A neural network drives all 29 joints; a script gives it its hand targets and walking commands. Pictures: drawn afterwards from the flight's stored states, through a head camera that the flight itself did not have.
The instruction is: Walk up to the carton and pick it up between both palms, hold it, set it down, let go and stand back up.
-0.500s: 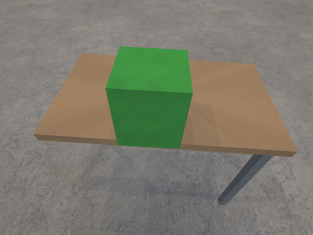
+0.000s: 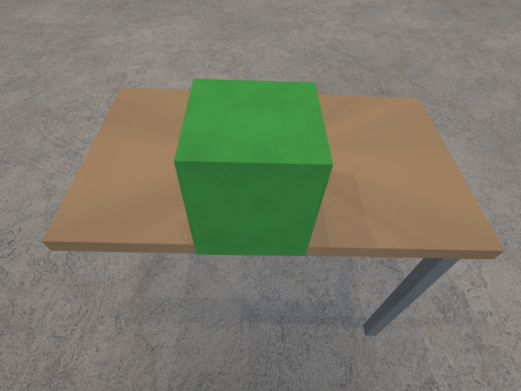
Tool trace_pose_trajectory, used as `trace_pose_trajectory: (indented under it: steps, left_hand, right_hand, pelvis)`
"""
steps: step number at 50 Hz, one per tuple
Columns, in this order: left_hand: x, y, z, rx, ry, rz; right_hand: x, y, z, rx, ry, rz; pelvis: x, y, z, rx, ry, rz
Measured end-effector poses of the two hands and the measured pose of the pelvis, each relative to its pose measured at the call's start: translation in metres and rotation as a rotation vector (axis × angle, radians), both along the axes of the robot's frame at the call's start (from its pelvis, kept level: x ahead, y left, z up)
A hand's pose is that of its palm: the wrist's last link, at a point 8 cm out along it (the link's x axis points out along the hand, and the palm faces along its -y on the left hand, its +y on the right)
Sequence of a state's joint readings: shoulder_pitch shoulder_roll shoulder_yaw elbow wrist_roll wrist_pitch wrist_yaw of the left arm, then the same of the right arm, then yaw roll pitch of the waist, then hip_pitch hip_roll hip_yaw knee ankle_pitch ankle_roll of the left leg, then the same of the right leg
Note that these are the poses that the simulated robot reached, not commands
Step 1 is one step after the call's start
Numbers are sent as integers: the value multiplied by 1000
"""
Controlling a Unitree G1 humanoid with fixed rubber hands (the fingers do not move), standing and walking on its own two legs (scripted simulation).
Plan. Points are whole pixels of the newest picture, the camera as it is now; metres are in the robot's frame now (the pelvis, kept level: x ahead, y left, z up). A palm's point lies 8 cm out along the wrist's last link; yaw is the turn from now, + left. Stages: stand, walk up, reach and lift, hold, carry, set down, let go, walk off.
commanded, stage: walk up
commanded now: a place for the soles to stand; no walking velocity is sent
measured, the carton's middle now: (252, 172) +0.46 +0.01 +0.05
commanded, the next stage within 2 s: reach and lift in 0.82 s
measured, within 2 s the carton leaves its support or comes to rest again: neither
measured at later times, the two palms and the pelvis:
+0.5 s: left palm out of the picture +0.05 +0.24 -0.14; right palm out of the picture +0.01 -0.24 -0.14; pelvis +0.00 +0.01 -0.01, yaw -5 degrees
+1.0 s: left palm out of the picture +0.14 +0.24 -0.15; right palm out of the picture +0.06 -0.26 -0.16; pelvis -0.04 +0.01 -0.04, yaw -4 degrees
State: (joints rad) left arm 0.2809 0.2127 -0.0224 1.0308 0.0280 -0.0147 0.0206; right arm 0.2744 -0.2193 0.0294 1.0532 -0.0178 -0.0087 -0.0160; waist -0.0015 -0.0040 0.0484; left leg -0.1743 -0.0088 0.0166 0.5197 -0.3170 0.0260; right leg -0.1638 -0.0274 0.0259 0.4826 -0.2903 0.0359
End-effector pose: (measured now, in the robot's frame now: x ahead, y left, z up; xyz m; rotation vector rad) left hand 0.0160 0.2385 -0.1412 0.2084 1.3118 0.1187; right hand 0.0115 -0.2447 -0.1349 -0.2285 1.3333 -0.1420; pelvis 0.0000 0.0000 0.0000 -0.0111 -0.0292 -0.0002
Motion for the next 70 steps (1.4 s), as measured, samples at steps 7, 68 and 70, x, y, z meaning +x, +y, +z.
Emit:
trace_pose_trajectory:
  steps: [7, 68, 70]
  left_hand:
    - [22, 10, -2, 7, -19, -38]
    - [80, -16, 36, 10, -191, -91]
    - [76, -13, 40, 16, -209, -78]
  right_hand:
    - [18, 14, -1, 8, -46, -24]
    - [55, 3, 30, 28, -390, -48]
    - [48, 9, 29, 38, -392, -55]
  pelvis:
    - [5, 9, -2, 14, -3, -29]
    - [-65, -24, -14, -15, -61, -39]
    - [-68, -26, -13, -13, -56, -39]
